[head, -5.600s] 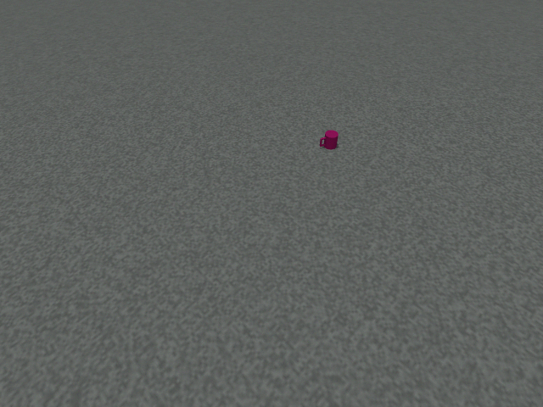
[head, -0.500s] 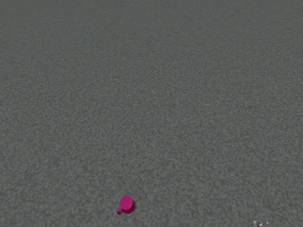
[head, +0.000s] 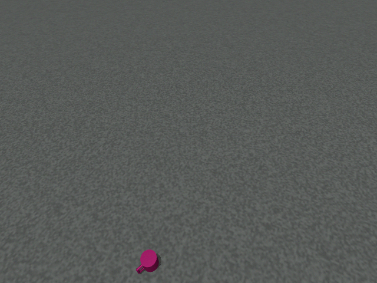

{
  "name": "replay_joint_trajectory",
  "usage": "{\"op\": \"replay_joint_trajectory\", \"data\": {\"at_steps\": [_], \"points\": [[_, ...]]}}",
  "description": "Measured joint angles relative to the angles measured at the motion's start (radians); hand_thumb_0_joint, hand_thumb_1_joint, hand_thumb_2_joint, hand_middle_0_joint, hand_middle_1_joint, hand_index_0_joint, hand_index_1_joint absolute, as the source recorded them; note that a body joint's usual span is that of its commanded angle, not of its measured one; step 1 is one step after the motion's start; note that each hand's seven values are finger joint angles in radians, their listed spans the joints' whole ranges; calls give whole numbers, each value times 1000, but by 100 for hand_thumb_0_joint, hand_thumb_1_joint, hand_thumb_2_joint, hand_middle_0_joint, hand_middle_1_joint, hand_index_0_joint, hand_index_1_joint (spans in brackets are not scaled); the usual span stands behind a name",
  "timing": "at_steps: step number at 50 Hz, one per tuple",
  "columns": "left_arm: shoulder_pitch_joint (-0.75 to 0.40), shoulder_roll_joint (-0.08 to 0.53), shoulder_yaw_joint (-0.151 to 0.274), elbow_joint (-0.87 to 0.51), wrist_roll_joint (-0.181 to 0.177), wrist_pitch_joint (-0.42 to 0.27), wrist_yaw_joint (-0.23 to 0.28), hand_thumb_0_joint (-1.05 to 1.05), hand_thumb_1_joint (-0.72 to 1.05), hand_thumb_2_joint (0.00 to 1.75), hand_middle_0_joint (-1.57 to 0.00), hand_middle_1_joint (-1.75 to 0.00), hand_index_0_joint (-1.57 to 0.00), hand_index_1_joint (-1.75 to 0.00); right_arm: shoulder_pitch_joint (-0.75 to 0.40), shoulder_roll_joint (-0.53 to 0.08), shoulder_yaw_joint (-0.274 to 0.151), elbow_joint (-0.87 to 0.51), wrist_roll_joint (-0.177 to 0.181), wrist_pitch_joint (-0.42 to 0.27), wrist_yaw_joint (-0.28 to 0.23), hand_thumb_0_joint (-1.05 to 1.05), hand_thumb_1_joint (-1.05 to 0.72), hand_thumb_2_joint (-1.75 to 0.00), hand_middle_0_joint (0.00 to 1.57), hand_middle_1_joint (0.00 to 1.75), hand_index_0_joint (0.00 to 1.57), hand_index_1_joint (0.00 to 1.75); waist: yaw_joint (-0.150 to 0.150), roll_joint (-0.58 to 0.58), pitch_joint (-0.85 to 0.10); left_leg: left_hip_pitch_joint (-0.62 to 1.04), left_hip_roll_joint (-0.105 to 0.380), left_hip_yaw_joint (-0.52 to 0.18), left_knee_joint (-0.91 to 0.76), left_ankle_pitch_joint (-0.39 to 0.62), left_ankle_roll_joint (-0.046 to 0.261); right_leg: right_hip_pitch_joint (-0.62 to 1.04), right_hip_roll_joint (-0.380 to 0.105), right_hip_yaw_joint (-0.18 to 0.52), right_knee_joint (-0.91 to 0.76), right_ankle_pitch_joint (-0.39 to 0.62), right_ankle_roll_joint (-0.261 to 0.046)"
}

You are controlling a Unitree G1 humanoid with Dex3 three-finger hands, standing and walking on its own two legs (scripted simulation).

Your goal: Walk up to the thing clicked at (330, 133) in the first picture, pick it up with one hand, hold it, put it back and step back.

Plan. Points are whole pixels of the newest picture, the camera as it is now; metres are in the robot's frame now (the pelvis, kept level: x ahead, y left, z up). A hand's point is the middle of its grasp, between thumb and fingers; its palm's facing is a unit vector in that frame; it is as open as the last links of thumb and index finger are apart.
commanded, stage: walk up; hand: left
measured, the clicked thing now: (146, 263) +0.38 +0.23 -0.74
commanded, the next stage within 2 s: stand in 0.66 s
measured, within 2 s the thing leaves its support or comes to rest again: neither
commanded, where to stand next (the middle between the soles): +0.03 +0.00 m, yaw +0 degrees
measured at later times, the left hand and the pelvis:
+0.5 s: hand out of the picture +0.09 +0.25 -0.16, palm faces -0.01 -0.94 -0.33, open 7.4 cm; pelvis +0.01 +0.00 +0.00, yaw +0 degrees
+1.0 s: hand out of the picture +0.09 +0.26 -0.15, palm faces -0.03 -0.94 -0.35, open 7.4 cm; pelvis +0.01 +0.00 +0.00, yaw +0 degrees
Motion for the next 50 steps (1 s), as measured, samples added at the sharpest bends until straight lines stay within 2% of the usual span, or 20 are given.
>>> {"op": "replay_joint_trajectory", "data": {"at_steps": [9,33,50], "points": [[-9,7,5,-7,1,4,-1,1,90,90,-20,-30,-20,-30,1,9,4,-11,0,-4,-1,1,-90,-90,21,30,21,30,-3,2,2,-1,-1,4,1,-3,2,-2,-1,4,0,-2,2],[23,5,3,-10,3,6,1,1,90,90,-20,-30,-20,-30,-13,11,0,-30,-2,-3,0,1,-90,-90,21,30,21,30,13,-2,-6,20,-7,13,-11,-10,7,12,-7,13,-4,-10,8],[19,18,-13,-24,-1,-3,8,1,90,90,-20,-30,-20,-30,-28,14,7,-26,2,6,2,1,-90,-90,21,30,21,30,10,2,6,25,-6,10,-32,6,3,17,-6,9,-21,4,5]]}}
